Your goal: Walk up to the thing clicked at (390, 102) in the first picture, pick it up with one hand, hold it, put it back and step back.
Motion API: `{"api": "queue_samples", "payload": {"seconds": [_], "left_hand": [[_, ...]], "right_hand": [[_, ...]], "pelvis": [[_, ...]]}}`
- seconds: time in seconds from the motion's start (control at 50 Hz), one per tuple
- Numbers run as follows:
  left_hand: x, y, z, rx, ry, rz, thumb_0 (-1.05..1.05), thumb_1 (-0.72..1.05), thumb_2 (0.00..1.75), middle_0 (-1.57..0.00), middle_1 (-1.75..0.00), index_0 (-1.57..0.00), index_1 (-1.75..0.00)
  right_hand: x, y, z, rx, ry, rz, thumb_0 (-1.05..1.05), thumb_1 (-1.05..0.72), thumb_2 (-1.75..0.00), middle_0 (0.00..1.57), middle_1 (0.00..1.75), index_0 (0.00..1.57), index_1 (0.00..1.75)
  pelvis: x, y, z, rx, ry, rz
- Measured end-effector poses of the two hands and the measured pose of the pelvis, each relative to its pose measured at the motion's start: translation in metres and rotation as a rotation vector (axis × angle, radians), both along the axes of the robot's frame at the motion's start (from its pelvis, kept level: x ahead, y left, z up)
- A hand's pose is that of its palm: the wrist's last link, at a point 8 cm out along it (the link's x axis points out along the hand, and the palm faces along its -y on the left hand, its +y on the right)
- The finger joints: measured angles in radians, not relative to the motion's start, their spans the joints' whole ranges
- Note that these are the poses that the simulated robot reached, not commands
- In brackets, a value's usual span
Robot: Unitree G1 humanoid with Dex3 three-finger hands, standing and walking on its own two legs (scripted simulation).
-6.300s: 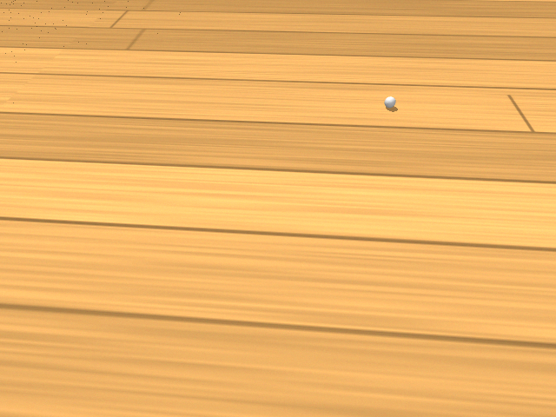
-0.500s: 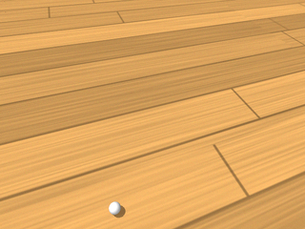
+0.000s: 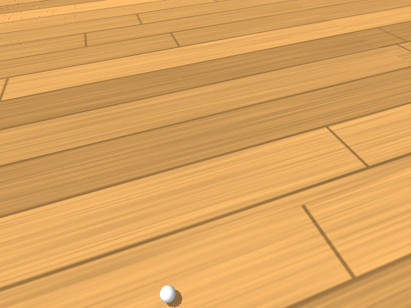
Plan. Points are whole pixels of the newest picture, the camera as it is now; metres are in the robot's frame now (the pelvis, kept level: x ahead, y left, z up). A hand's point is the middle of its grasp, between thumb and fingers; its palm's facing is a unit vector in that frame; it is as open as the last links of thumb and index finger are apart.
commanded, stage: walk up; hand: left
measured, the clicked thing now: (167, 293) +0.37 +0.22 -0.75
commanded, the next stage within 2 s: stand in 0.76 s
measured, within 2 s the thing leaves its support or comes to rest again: neither
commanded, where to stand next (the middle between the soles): +0.04 -0.01 m, yaw -1 degrees
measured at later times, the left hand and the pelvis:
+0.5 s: hand out of the picture +0.10 +0.25 -0.16, palm faces -0.04 -0.94 -0.33, open 7.4 cm; pelvis +0.01 +0.00 +0.00, yaw -1 degrees
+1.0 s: hand out of the picture +0.10 +0.26 -0.15, palm faces -0.04 -0.94 -0.34, open 7.4 cm; pelvis +0.01 +0.01 +0.00, yaw -1 degrees
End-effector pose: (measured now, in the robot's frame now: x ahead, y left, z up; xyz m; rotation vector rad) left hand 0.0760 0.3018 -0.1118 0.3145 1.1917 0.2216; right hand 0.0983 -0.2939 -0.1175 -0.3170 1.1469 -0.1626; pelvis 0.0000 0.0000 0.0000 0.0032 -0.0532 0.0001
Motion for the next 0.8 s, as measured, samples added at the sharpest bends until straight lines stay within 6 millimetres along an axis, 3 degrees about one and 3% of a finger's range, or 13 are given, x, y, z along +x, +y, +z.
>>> {"api": "queue_samples", "payload": {"seconds": [0.2, 0.4, 0.8], "left_hand": [[0.006, -0.011, -0.007, -0.028, 0.019, -0.023, 0.00, 0.90, 0.90, -0.20, -0.30, -0.20, -0.30], [0.012, -0.010, -0.009, -0.034, 0.025, -0.033, 0.00, 0.90, 0.90, -0.21, -0.30, -0.20, -0.30], [0.022, 0.000, -0.006, -0.022, 0.021, -0.033, 0.00, 0.90, 0.90, -0.20, -0.30, -0.20, -0.30]], "right_hand": [[-0.031, -0.012, 0.001, -0.027, 0.070, -0.049, 0.00, -0.91, -0.89, 0.20, 0.30, 0.20, 0.30], [-0.047, -0.008, -0.001, -0.024, 0.105, -0.072, 0.00, -0.91, -0.89, 0.20, 0.30, 0.20, 0.30], [-0.021, 0.005, 0.001, -0.012, 0.059, -0.062, 0.00, -0.91, -0.89, 0.20, 0.30, 0.20, 0.30]], "pelvis": [[0.002, -0.002, 0.001, -0.002, 0.003, -0.009], [0.003, 0.000, 0.001, -0.003, 0.005, -0.016], [0.012, 0.008, 0.002, 0.000, 0.009, -0.023]]}}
